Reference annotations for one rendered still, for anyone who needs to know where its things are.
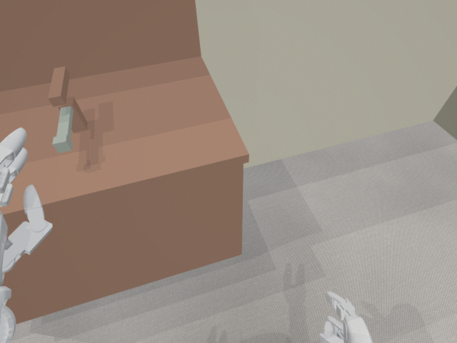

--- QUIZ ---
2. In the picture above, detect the tap lever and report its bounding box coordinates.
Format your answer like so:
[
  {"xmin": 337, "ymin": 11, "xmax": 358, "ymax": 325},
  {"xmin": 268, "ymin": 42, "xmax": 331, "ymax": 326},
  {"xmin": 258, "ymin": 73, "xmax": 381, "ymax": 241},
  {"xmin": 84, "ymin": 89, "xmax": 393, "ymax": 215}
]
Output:
[{"xmin": 52, "ymin": 106, "xmax": 74, "ymax": 153}]

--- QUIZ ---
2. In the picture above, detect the robot right hand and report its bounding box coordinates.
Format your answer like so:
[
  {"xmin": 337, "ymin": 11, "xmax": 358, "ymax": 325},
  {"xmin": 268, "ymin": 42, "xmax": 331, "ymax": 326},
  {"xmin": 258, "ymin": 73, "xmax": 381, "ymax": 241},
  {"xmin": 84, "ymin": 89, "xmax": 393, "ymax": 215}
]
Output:
[{"xmin": 320, "ymin": 292, "xmax": 373, "ymax": 343}]

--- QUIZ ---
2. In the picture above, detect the left robot forearm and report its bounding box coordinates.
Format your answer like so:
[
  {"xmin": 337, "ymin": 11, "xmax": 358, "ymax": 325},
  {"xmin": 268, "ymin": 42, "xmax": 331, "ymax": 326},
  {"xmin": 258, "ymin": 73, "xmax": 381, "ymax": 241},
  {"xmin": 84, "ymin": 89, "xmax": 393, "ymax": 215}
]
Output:
[{"xmin": 0, "ymin": 286, "xmax": 16, "ymax": 343}]

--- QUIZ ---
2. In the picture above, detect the robot left hand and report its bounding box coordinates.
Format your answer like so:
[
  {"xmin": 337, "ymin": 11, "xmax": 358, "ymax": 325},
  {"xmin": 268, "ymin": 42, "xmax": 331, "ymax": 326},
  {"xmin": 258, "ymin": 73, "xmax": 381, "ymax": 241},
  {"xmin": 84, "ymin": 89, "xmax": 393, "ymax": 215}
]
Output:
[{"xmin": 0, "ymin": 128, "xmax": 52, "ymax": 286}]

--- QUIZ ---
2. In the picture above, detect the counter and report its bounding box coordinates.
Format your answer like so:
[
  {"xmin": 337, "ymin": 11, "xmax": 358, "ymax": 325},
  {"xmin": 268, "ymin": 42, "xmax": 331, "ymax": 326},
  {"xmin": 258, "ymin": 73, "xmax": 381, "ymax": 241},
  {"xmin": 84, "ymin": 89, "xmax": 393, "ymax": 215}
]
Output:
[{"xmin": 0, "ymin": 0, "xmax": 249, "ymax": 324}]

